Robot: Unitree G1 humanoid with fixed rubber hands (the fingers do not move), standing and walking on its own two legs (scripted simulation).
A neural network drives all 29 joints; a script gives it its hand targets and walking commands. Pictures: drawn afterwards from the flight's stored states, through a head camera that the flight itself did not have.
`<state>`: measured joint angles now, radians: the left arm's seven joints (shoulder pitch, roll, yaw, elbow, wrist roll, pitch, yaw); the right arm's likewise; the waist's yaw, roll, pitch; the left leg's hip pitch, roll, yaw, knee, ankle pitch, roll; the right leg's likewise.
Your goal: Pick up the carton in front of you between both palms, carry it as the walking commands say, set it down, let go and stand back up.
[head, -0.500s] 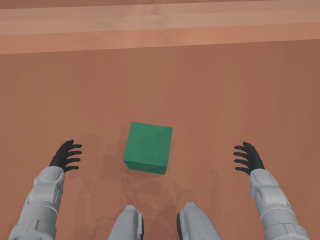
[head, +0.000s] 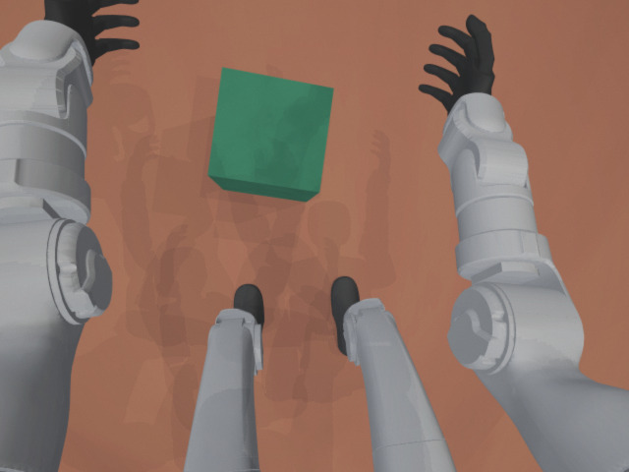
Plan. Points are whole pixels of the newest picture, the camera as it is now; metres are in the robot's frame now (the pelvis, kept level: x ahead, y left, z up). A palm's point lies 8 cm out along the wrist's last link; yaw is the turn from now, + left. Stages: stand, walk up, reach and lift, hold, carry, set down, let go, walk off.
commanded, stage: reach and lift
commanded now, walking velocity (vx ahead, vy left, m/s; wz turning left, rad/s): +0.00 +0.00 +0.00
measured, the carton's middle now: (271, 145) +0.55 +0.02 -0.54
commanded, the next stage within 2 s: none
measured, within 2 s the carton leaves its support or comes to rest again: leaves its support in 1.88 s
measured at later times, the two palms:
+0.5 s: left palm (152, 95) +0.57 +0.19 -0.28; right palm (399, 127) +0.51 -0.18 -0.27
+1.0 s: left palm (185, 132) +0.57 +0.18 -0.46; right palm (366, 152) +0.51 -0.18 -0.46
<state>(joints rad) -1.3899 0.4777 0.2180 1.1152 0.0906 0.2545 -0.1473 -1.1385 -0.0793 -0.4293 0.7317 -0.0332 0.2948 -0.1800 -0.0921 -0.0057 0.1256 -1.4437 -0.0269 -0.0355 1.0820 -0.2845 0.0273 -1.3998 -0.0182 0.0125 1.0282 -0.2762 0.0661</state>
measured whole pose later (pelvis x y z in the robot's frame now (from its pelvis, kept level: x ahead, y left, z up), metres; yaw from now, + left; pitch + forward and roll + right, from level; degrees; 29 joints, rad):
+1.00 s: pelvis -0.03 -0.01 -0.27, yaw -4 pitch +37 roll -6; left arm -1.73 0.61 -0.02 1.28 -0.11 0.13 -0.07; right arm -1.55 -0.16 -0.33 1.01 0.10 0.14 -0.20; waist -0.05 -0.05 0.49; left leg -2.23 -0.02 -0.07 2.15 -0.56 0.00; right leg -2.18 0.09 0.04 2.08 -0.55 0.12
